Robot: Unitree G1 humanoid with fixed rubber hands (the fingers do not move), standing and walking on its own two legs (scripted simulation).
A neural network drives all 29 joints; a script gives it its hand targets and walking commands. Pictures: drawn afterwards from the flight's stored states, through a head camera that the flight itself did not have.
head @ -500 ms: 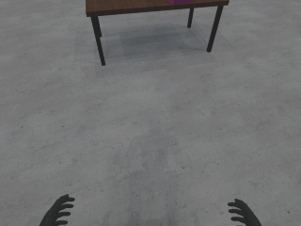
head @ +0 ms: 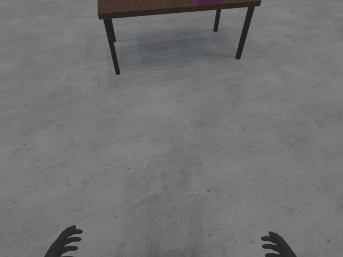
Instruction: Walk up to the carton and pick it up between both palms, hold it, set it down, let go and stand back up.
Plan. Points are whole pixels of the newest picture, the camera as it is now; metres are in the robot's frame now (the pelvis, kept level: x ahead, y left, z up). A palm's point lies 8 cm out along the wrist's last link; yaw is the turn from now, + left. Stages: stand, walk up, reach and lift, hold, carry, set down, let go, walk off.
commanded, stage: stand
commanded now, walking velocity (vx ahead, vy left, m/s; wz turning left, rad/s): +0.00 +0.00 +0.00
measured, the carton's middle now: out of the picture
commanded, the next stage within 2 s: none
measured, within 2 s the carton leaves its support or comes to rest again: neither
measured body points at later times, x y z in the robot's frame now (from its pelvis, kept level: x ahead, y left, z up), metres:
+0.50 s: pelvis -0.01 +0.00 +0.00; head -0.01 +0.00 +0.45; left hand +0.13 +0.29 -0.09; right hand +0.12 -0.27 -0.11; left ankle +0.00 +0.12 -0.72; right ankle +0.00 -0.12 -0.72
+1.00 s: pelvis -0.02 +0.00 +0.00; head -0.03 +0.00 +0.45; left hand +0.11 +0.29 -0.10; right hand +0.09 -0.27 -0.12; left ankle +0.00 +0.12 -0.72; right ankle +0.00 -0.12 -0.72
